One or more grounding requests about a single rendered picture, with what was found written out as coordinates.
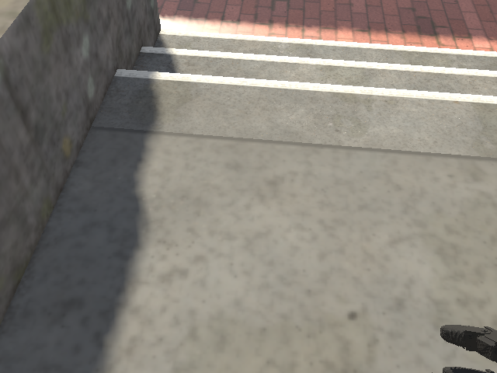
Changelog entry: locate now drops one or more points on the robot right hand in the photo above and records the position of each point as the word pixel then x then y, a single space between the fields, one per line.
pixel 481 340

